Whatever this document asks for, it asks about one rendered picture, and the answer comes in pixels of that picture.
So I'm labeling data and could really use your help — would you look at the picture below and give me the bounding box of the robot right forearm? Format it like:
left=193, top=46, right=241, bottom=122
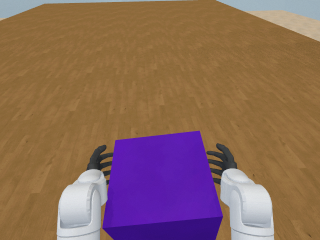
left=220, top=168, right=274, bottom=240

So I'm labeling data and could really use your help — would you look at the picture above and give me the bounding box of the robot right hand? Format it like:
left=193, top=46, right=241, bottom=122
left=206, top=143, right=238, bottom=185

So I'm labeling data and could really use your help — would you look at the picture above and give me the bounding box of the carton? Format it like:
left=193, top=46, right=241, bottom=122
left=102, top=131, right=223, bottom=240

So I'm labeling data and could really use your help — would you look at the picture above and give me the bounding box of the robot left forearm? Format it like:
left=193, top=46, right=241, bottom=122
left=56, top=169, right=108, bottom=240

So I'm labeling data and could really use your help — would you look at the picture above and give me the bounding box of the robot left hand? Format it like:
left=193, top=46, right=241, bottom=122
left=86, top=145, right=114, bottom=185

